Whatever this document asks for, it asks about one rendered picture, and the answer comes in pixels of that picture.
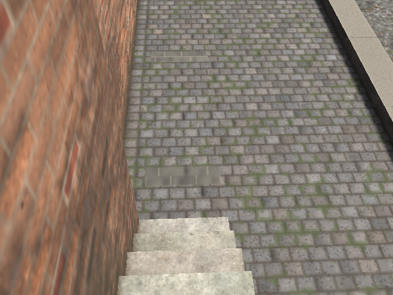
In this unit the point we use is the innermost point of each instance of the stairs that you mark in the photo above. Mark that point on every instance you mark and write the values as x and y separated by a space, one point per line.
185 256

